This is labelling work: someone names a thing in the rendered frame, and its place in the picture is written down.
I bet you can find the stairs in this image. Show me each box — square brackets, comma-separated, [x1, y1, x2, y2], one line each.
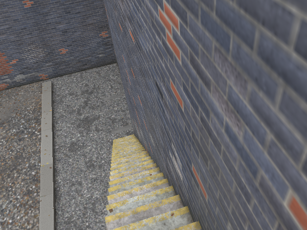
[105, 134, 202, 230]

